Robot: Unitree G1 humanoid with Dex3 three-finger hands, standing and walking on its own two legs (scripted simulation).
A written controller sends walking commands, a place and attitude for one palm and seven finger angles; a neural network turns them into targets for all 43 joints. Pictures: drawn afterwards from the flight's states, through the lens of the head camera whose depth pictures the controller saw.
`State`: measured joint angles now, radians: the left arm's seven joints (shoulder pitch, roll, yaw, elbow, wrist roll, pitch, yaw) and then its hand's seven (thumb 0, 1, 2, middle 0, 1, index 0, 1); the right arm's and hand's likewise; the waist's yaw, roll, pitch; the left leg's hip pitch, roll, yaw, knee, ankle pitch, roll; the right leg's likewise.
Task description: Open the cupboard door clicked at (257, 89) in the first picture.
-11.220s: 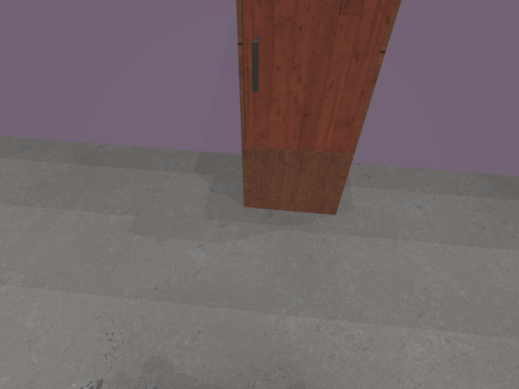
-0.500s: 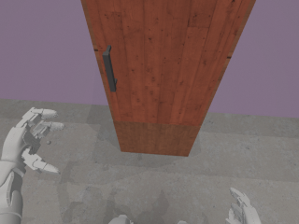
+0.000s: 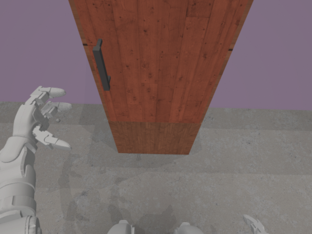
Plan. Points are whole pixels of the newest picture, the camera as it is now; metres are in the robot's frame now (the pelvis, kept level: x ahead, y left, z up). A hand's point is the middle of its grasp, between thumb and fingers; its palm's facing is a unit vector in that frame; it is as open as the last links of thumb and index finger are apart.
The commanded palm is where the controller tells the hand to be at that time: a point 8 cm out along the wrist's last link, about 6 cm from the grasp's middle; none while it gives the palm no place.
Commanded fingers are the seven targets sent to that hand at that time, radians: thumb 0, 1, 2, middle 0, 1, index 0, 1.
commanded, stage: move the hooked fingers beside the handle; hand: left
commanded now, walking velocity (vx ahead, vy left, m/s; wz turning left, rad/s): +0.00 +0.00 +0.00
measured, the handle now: (103, 66) +0.59 +0.18 +0.06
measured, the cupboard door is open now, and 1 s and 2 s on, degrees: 0 0 0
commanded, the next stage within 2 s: slide the fingers in behind the handle in 1.82 s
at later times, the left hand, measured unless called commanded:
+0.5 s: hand (71, 97) +0.45 +0.24 +0.07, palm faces -0.02 -1.00 -0.01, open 14.0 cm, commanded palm +0.43 +0.29 +0.07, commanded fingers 0.00 -0.50 0.30 -0.30 -1.20 -0.30 -1.20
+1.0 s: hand (84, 76) +0.53 +0.22 +0.07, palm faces -0.02 -1.00 -0.02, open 14.0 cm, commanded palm +0.52 +0.27 +0.06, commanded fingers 0.00 -0.50 0.30 -0.30 -1.20 -0.30 -1.20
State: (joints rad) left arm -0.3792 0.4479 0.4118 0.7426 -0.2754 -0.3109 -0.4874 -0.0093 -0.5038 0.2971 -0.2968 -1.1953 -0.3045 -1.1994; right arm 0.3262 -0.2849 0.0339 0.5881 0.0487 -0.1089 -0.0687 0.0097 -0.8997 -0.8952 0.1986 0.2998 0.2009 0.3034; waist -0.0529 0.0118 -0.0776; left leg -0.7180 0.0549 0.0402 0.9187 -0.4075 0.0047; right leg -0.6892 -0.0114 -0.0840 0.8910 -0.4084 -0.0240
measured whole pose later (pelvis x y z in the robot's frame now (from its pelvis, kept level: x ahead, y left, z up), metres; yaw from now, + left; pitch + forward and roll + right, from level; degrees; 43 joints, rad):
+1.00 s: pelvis +0.00 +0.01 -0.02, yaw -2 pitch +22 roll -3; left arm -0.98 0.67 0.47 1.25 -0.08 -0.34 -0.36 -0.01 -0.50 0.30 -0.30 -1.20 -0.30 -1.20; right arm 0.41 -0.29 0.05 0.62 0.00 0.05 -0.03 0.00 -0.90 -0.89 0.20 0.30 0.20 0.30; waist -0.20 0.02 -0.08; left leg -0.98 0.08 0.04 1.04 -0.45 0.02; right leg -0.93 0.01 -0.08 0.97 -0.42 -0.01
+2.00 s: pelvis +0.01 +0.01 -0.02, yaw -2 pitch +23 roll -4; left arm -0.96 0.64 0.45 1.21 -0.09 -0.35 -0.35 -0.01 -0.50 0.30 -0.30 -1.20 -0.30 -1.20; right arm 0.41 -0.28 0.05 0.61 0.00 0.10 -0.01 0.00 -0.90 -0.89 0.20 0.30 0.20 0.30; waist -0.19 0.02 -0.09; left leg -0.98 0.08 0.03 1.05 -0.47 0.02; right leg -0.93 0.02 -0.08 0.96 -0.43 -0.01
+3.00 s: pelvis +0.01 +0.01 -0.02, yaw -2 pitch +22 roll -3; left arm -0.98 0.48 0.37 1.21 -0.06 -0.38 -0.17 -0.01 -0.50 0.30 -0.30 -1.20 -0.30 -1.20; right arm 0.40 -0.26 0.03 0.63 -0.02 0.06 0.02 0.00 -0.90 -0.89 0.20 0.30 0.20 0.30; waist -0.20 0.03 -0.10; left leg -0.98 0.07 0.03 1.06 -0.46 0.02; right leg -0.94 0.01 -0.08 0.99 -0.44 -0.01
